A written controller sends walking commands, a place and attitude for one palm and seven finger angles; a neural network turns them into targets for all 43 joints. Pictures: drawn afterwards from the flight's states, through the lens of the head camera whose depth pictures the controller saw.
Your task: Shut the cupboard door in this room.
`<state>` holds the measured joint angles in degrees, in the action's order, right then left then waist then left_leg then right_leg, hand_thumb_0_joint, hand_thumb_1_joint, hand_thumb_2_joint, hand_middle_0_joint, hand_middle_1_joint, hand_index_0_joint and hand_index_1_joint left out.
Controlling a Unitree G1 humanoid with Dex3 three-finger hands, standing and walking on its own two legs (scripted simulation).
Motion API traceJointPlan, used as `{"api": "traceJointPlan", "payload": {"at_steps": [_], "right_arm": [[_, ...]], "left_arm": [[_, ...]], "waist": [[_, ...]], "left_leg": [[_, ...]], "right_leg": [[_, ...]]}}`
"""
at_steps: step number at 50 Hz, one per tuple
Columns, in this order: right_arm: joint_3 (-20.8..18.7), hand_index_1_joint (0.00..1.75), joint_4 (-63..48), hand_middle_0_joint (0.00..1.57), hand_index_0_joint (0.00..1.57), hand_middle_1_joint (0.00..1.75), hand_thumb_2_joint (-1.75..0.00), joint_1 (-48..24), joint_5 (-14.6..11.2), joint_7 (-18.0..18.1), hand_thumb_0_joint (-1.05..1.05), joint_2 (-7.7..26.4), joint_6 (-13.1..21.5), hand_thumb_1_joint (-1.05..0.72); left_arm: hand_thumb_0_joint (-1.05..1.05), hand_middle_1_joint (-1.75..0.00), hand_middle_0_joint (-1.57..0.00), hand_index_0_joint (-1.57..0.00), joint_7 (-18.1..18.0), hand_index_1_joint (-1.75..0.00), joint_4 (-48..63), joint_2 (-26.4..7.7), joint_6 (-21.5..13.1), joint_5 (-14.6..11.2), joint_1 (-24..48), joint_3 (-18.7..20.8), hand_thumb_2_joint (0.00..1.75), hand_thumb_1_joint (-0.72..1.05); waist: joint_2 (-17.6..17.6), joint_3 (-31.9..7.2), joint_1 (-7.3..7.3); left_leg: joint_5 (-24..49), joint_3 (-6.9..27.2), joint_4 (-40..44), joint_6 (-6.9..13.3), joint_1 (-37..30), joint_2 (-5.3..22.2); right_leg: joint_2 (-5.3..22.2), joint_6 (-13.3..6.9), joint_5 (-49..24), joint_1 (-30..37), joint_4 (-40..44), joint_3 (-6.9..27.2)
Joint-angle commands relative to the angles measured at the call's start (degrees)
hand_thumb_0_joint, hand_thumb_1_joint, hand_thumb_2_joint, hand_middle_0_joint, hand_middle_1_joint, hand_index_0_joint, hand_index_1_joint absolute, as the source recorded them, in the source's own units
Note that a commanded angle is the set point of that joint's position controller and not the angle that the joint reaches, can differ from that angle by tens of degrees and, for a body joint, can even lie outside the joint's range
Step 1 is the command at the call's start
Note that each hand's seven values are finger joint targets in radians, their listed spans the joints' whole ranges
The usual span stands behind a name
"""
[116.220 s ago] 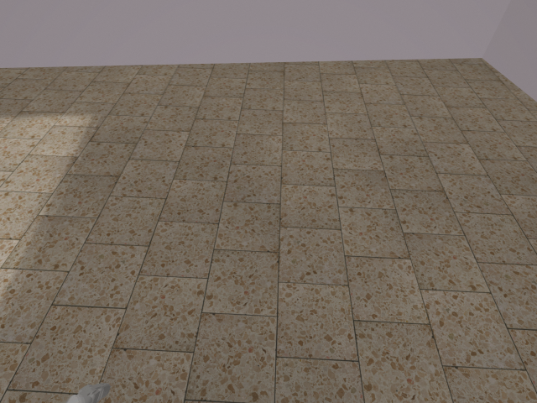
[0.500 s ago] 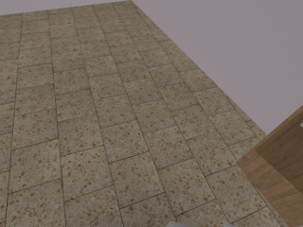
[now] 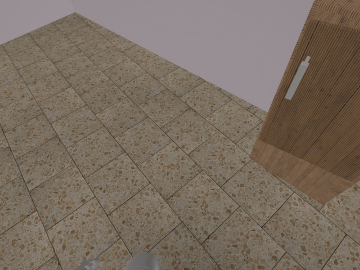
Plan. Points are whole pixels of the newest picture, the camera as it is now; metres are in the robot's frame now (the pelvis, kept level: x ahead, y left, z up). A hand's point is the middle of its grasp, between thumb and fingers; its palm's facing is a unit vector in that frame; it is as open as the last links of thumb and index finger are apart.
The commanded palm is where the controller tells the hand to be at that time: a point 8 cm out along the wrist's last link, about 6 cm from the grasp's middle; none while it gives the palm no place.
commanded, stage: turn to face it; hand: left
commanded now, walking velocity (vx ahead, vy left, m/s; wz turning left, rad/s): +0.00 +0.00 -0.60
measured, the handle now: (297, 78) +0.70 -0.37 -0.03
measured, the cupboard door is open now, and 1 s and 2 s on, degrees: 8 8 8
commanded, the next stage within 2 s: take the last steps up to it in 0.86 s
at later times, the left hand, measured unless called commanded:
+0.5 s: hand (102, 257) +0.17 +0.22 -0.17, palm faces -0.24 -0.95 -0.22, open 7.4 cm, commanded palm none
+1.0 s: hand (142, 248) +0.19 +0.12 -0.16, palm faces -0.44 -0.88 -0.20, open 7.4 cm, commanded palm none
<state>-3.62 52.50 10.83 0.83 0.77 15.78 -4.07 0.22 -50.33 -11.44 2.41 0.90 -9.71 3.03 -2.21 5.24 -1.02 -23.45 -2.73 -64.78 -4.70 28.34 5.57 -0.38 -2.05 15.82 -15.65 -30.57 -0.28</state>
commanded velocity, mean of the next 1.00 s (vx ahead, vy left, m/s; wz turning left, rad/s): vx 0.02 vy -0.01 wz -0.42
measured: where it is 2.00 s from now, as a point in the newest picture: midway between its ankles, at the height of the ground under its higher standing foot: outside the picture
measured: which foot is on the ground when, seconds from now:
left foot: up 0.00-0.24, down 0.26-0.66, up 0.68-1.00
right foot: down 0.00-0.26, up 0.28-0.64, down 0.66-1.00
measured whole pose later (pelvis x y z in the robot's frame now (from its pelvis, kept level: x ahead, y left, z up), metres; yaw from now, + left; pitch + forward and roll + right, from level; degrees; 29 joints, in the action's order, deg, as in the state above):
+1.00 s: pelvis +0.04 -0.01 +0.00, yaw -27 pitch +1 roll +0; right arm -2.3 54.6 12.1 0.7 0.9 12.5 -3.0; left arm -0.2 -53.8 -10.3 2.0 1.4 -11.0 2.3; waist 0.3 2.5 -0.6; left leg -22.7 -2.0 -47.0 -3.9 22.6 3.4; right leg -1.1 -1.5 15.0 -13.7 -27.7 0.3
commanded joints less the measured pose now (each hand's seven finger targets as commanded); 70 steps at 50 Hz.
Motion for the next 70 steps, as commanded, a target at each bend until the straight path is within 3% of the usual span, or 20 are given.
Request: {"api": "traceJointPlan", "payload": {"at_steps": [1,7,11,12,13,15,19,27,31,32,33,34,40,48,51,52,53,54,60,70], "right_arm": [[-0.68,0.30,-4.87,0.20,0.20,0.30,-0.90,-0.39,0.25,0.06,0.00,3.21,1.98,-0.90],[-0.28,0.30,-6.74,0.20,0.20,0.30,-0.90,-2.88,-0.28,0.59,0.00,2.78,2.77,-0.90],[-0.22,0.30,-5.01,0.20,0.20,0.30,-0.90,3.20,-0.73,1.21,0.00,3.15,3.57,-0.90],[-0.49,0.30,-4.47,0.20,0.20,0.30,-0.90,4.93,-0.53,1.45,0.00,5.39,4.22,-0.90],[-1.33,0.30,-4.69,0.20,0.20,0.30,-0.90,5.83,0.33,1.54,0.00,10.75,4.70,-0.90],[-0.95,0.30,-6.27,0.20,0.20,0.30,-0.90,5.63,1.08,1.63,0.00,11.59,3.91,-0.90],[0.35,0.30,-7.05,0.20,0.20,0.30,-0.90,0.92,0.92,2.25,0.00,6.84,4.54,-0.90],[-1.30,0.30,-3.59,0.20,0.20,0.30,-0.90,5.64,1.03,1.36,0.00,8.56,3.89,-0.90],[-1.75,0.30,-3.26,0.20,0.20,0.30,-0.90,2.94,0.52,0.82,0.00,9.37,3.56,-0.90],[-1.65,0.30,-3.59,0.20,0.20,0.30,-0.90,2.92,-0.14,0.43,0.00,7.48,3.54,-0.90],[-0.22,0.30,-6.22,0.20,0.20,0.30,-0.90,0.54,-0.39,0.26,0.00,1.91,3.48,-0.90],[0.01,0.30,-6.72,0.20,0.20,0.30,-0.90,-0.55,-0.32,0.88,0.00,3.75,2.39,-0.90],[-0.06,0.30,-1.53,0.20,0.20,0.30,-0.90,3.57,0.27,0.01,0.00,2.66,1.96,-0.90],[0.57,0.30,-1.66,0.20,0.20,0.30,-0.90,1.41,-0.14,0.60,0.00,0.59,2.74,-0.90],[0.85,0.30,0.79,0.20,0.20,0.30,-0.90,8.61,0.32,0.98,0.00,0.57,4.03,-0.90],[0.45,0.30,1.68,0.20,0.20,0.30,-0.90,11.60,0.68,1.18,0.00,3.68,4.92,-0.90],[-0.96,0.30,1.83,0.20,0.20,0.30,-0.90,13.83,1.75,1.34,0.00,10.28,5.13,-0.90],[-1.42,0.30,1.49,0.20,0.20,0.30,-0.90,15.93,1.61,1.59,0.00,12.60,4.79,-0.90],[1.09,0.30,0.82,0.20,0.20,0.30,-0.90,11.40,1.20,2.26,0.00,4.45,6.86,-0.90],[-0.16,0.30,5.90,0.20,0.20,0.30,-0.90,18.33,1.66,1.79,0.00,4.63,6.98,-0.90]], "left_arm": [[0.00,-0.30,-0.20,-0.20,-0.60,-0.30,3.65,-12.23,-1.74,0.25,-1.77,3.07,0.90,0.90],[0.00,-0.30,-0.20,-0.20,-0.60,-0.30,3.06,-13.47,-1.31,0.75,-2.83,3.77,0.90,0.90],[0.00,-0.30,-0.20,-0.20,-0.59,-0.30,3.45,-12.96,-0.58,0.16,0.54,3.83,0.90,0.90],[0.00,-0.30,-0.20,-0.20,-0.46,-0.30,4.01,-10.79,-0.37,-0.33,0.71,3.28,0.90,0.90],[0.00,-0.30,-0.20,-0.20,0.00,-0.30,4.87,-7.22,-0.16,-0.90,-0.94,2.61,0.90,0.90],[0.00,-0.30,-0.20,-0.20,0.39,-0.30,5.67,-8.80,-0.07,0.12,0.24,2.81,0.90,0.90],[0.00,-0.30,-0.20,-0.20,1.75,-0.30,3.43,-8.18,0.66,0.33,-0.35,3.24,0.90,0.90],[0.00,-0.30,-0.20,-0.20,2.11,-0.30,4.60,-5.32,0.65,0.16,4.01,1.91,0.90,0.90],[0.00,-0.30,-0.20,-0.20,1.75,-0.30,2.42,-7.04,-0.37,0.22,-2.43,2.13,0.90,0.90],[0.00,-0.30,-0.20,-0.20,1.26,-0.30,0.77,-10.90,-1.07,0.61,-7.18,2.76,0.90,0.90],[0.00,-0.30,-0.20,-0.20,0.23,-0.30,-0.40,-17.20,-1.67,1.07,-10.40,4.12,0.90,0.90],[0.00,-0.30,-0.20,-0.20,-0.48,-0.30,-1.12,-17.79,-1.58,-0.02,-12.01,3.78,0.90,0.90],[0.00,-0.30,-0.20,-0.20,-1.21,-0.30,2.09,-10.74,-1.84,0.30,0.89,1.86,0.90,0.90],[0.00,-0.30,-0.20,-0.20,-1.12,-0.30,-0.41,-11.12,-1.76,0.82,-2.96,2.51,0.90,0.90],[0.00,-0.30,-0.20,-0.20,-0.64,-0.30,-0.70,-9.79,-1.29,0.09,-0.63,2.39,0.90,0.90],[0.00,-0.30,-0.20,-0.20,-0.30,-0.30,-0.38,-6.96,-1.15,-0.23,-1.02,1.85,0.90,0.90],[0.00,-0.30,-0.20,-0.20,0.36,-0.30,0.70,-3.42,-0.79,-0.48,-2.33,1.27,0.90,0.90],[0.00,-0.30,-0.20,-0.20,0.60,-0.30,2.44,-5.42,-0.75,0.56,1.59,1.34,0.90,0.90],[0.00,-0.30,-0.20,-0.20,2.64,-0.30,-1.70,-4.56,-0.88,1.12,-2.45,2.38,0.90,0.90],[0.00,-0.30,-0.20,-0.20,3.59,-0.30,0.42,-2.46,-1.20,0.70,7.87,0.78,0.90,0.90]], "waist": [[9.09,-8.29,1.43],[10.30,-8.49,2.31],[10.52,-9.61,-0.83],[5.18,-10.88,-1.46],[-11.09,-11.68,-1.34],[-8.46,-8.58,-1.25],[-9.06,-6.36,1.23],[-10.56,-7.80,-1.39],[-8.30,-9.09,2.42],[0.55,-11.35,4.45],[20.26,-10.80,6.31],[17.54,-11.34,6.68],[10.68,-7.52,0.04],[10.21,-7.30,2.05],[9.93,-8.09,-1.39],[1.73,-8.75,-2.59],[-15.83,-6.99,-3.23],[-14.02,-3.77,-5.06],[-5.84,-1.78,-0.13],[-8.83,2.36,-3.18]], "left_leg": [[3.22,1.94,3.76,-0.81,3.24,-0.84],[-0.76,2.03,17.59,-0.43,-0.63,-2.70],[9.23,1.70,36.67,0.58,-15.71,-4.36],[12.76,4.43,43.78,1.64,-23.53,-0.29],[19.49,17.99,48.20,6.23,-29.40,13.50],[28.41,21.04,47.51,14.20,-20.63,21.99],[43.85,5.29,43.49,11.17,-23.21,13.35],[41.69,-1.45,40.11,11.54,-26.08,13.87],[33.26,-4.69,31.78,7.27,-19.42,12.34],[23.32,-7.48,22.94,4.05,-12.23,8.75],[-11.26,-9.44,9.53,0.92,4.17,-0.83],[-15.41,-0.98,1.55,1.14,3.90,-0.80],[1.31,1.78,0.13,0.73,1.19,-0.27],[-0.44,0.26,20.97,1.01,-4.60,-2.92],[10.35,-1.93,37.97,1.44,-19.36,-3.81],[7.08,5.03,45.14,2.94,-26.15,1.35],[-4.14,23.89,51.80,7.92,-28.99,16.19],[-11.57,32.44,56.07,12.17,-23.40,22.94],[16.34,8.10,52.77,6.43,-22.64,11.96],[21.52,0.59,51.94,10.92,-25.36,14.63]], "right_leg": [[12.08,-7.56,-21.57,7.91,10.63,13.68],[13.03,-9.56,-24.25,8.06,8.33,20.08],[9.54,-5.18,-22.25,0.02,2.98,21.21],[4.91,-2.13,-15.96,-5.49,-1.30,17.64],[-3.40,1.46,4.38,-14.75,-12.05,9.39],[-0.85,3.32,19.66,-14.39,-31.68,4.58],[1.43,5.44,11.55,-17.78,-37.69,1.67],[1.26,4.51,9.29,-10.00,-16.96,-4.34],[0.28,2.45,-4.81,4.81,2.36,-5.55],[5.81,0.60,-15.06,14.42,7.67,1.24],[20.18,-5.48,-36.08,21.63,9.34,20.81],[24.66,-10.26,-42.49,16.18,9.47,22.45],[13.26,-7.51,-21.68,5.33,11.64,9.35],[13.99,-9.67,-22.69,6.81,10.16,14.15],[9.45,-5.40,-4.96,-1.08,7.46,12.50],[5.02,-2.83,5.97,-8.05,1.31,9.43],[-3.17,0.67,17.40,-19.18,-13.33,0.95],[-1.68,0.71,19.02,-21.65,-23.91,1.76],[1.42,2.68,-0.41,-22.52,-37.14,2.65],[5.12,2.62,-2.29,-21.10,-15.36,-2.52]]}}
